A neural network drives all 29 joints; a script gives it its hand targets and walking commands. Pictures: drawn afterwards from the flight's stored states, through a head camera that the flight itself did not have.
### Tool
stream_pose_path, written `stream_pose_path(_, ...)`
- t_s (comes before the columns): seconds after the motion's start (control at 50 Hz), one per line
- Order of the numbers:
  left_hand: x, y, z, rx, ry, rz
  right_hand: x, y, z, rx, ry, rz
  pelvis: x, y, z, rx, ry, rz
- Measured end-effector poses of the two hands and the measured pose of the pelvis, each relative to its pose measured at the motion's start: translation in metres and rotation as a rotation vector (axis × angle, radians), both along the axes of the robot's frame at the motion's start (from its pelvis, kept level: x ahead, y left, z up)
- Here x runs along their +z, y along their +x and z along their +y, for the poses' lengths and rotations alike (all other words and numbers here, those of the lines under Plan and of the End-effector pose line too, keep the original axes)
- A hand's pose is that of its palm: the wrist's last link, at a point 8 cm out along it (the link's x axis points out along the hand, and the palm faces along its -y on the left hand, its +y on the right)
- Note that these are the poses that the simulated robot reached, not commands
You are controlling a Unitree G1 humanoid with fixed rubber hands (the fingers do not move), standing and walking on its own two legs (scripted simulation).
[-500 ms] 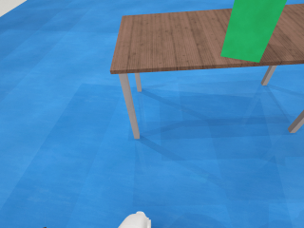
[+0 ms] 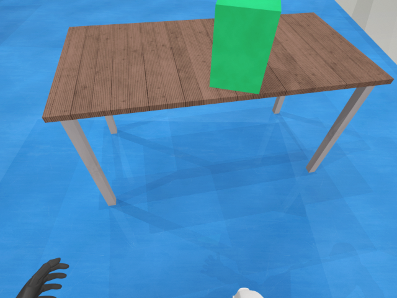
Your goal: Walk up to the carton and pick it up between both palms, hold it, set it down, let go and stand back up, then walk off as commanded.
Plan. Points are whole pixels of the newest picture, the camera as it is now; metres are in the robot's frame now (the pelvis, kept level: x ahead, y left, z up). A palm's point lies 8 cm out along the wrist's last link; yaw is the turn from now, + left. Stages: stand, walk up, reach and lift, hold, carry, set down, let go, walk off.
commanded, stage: walk up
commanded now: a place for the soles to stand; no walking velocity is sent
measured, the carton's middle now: (242, 40) +0.89 -0.16 +0.07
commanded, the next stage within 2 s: none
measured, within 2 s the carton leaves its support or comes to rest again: neither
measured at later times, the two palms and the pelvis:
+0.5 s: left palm out of the picture +0.14 +0.22 -0.08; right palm (394, 234) +0.26 -0.43 -0.05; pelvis +0.13 -0.10 +0.01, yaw +4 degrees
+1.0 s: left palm (138, 226) +0.29 +0.14 -0.07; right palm out of the picture +0.30 -0.53 -0.09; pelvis +0.21 -0.19 -0.01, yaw +6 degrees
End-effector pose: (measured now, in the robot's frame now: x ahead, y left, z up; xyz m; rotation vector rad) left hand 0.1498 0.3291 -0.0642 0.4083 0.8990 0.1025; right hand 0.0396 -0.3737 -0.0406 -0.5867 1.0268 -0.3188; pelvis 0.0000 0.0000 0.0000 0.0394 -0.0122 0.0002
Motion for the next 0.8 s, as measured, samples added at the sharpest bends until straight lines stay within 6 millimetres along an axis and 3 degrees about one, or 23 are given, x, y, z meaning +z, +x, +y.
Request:
stream_pose_path(0.04,0.001,0.010,-0.020,0.009,0.024,0.000,-0.014,0.019,-0.026,0.002,0.004,-0.009,-0.007,0.012,-0.018,0.003,-0.014,0.002)
stream_pose_path(0.08,0.005,0.012,-0.038,0.022,0.046,-0.007,-0.029,0.037,-0.039,-0.002,0.032,-0.009,-0.009,0.022,-0.032,0.014,-0.030,-0.011)
stream_pose_path(0.2,0.034,-0.018,-0.059,0.159,0.097,0.045,-0.047,0.097,-0.024,0.057,0.191,-0.003,0.014,0.056,-0.062,0.005,0.010,-0.001)
stream_pose_path(0.28,0.039,-0.035,-0.065,0.218,0.125,0.088,-0.048,0.124,-0.026,0.100,0.223,0.016,0.018,0.075,-0.077,0.014,-0.005,-0.020)
stream_pose_path(0.34,0.031,-0.041,-0.074,0.247,0.110,0.114,-0.044,0.143,-0.033,0.117,0.217,0.020,0.016,0.089,-0.086,0.030,-0.022,-0.033)
stream_pose_path(0.4,0.017,-0.033,-0.086,0.260,0.073,0.120,-0.035,0.166,-0.042,0.129,0.191,0.018,0.014,0.105,-0.094,0.051,-0.036,-0.038)
stream_pose_path(0.48,-0.006,-0.012,-0.103,0.250,0.011,0.129,-0.018,0.208,-0.051,0.150,0.139,-0.026,0.010,0.127,-0.100,0.059,-0.041,-0.035)
stream_pose_path(0.56,-0.031,0.022,-0.109,0.236,-0.033,0.109,-0.008,0.240,-0.060,0.176,0.068,-0.066,-0.003,0.150,-0.099,0.081,-0.033,-0.032)
stream_pose_path(0.64,-0.042,0.057,-0.121,0.182,-0.060,0.122,-0.002,0.235,-0.075,0.120,0.023,-0.079,-0.006,0.163,-0.102,0.065,-0.014,-0.050)
stream_pose_path(0.8,-0.019,0.124,-0.128,0.106,-0.029,0.060,0.007,0.198,-0.103,0.034,0.036,0.003,0.007,0.188,-0.131,0.079,-0.041,-0.061)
